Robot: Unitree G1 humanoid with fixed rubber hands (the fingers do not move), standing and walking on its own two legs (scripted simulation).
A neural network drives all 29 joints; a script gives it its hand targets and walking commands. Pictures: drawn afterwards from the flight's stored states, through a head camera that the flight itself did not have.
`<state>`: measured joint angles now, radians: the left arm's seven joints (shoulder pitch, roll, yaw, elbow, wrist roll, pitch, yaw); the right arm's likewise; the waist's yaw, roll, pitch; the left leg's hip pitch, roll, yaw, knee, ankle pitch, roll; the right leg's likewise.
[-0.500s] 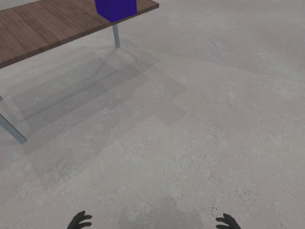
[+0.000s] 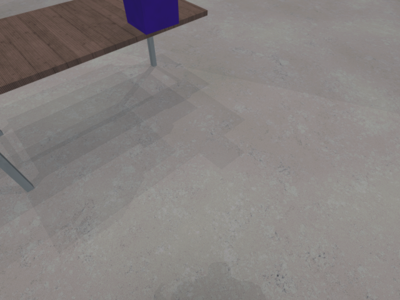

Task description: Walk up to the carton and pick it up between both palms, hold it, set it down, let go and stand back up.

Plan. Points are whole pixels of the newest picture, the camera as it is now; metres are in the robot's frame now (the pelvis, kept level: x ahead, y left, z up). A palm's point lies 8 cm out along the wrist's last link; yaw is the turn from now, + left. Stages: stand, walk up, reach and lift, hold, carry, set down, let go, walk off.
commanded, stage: stand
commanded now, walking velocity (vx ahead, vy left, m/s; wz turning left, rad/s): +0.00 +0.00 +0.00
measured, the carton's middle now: out of the picture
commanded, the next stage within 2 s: walk up in 0.26 s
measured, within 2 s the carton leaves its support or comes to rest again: neither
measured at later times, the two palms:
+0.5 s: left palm out of the picture +0.02 +0.24 -0.13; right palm out of the picture +0.02 -0.23 -0.13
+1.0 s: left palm (38, 237) +0.25 +0.35 -0.04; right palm (327, 242) +0.24 -0.28 -0.06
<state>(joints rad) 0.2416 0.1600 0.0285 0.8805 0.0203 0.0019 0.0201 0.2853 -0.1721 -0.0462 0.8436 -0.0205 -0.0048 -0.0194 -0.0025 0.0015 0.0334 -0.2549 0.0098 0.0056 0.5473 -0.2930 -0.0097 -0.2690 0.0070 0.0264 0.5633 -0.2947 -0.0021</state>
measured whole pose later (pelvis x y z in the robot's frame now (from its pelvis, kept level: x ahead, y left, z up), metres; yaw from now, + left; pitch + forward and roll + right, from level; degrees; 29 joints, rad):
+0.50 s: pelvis +0.00 +0.00 +0.00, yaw +3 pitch -1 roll -1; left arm 0.27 0.18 0.07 0.96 0.05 -0.02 0.01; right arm 0.33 -0.17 -0.06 0.97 -0.04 -0.01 -0.01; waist 0.01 0.01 0.04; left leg -0.26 -0.01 -0.04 0.60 -0.39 0.03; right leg -0.21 0.00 -0.02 0.50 -0.32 -0.03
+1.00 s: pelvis +0.13 +0.03 -0.01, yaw +16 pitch -1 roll +2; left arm 0.18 0.39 0.09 0.44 0.04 0.00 -0.11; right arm 0.53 -0.45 -0.05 0.56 -0.04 -0.08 -0.03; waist -0.07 -0.08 0.04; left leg -0.15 -0.01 -0.08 0.54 -0.37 0.00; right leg -0.62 -0.13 0.03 0.82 -0.20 -0.02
